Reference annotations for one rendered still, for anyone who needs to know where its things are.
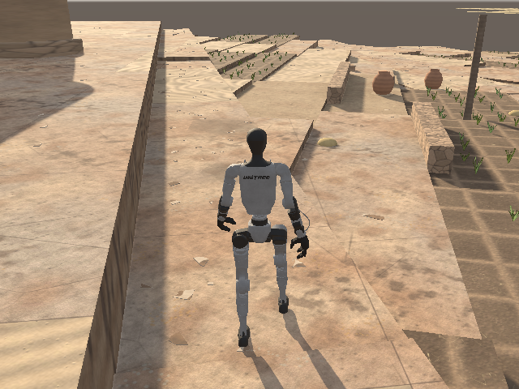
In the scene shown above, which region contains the left robot foot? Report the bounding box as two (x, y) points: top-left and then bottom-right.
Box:
(238, 326), (250, 347)

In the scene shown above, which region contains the robot right shin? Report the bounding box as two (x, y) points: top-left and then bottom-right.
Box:
(276, 254), (288, 303)

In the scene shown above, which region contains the robot right upper arm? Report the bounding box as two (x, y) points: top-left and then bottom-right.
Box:
(274, 163), (295, 209)

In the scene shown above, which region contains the robot left forearm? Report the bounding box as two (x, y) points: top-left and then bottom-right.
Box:
(217, 195), (229, 221)

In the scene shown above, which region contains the robot right hand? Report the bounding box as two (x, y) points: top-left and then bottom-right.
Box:
(290, 235), (309, 259)

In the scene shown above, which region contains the robot right forearm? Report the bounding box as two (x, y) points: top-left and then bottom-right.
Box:
(287, 197), (306, 238)

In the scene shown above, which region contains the robot left hand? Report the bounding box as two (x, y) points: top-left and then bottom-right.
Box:
(217, 217), (236, 232)

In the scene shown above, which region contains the robot left upper arm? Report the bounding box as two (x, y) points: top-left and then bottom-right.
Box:
(221, 164), (241, 207)

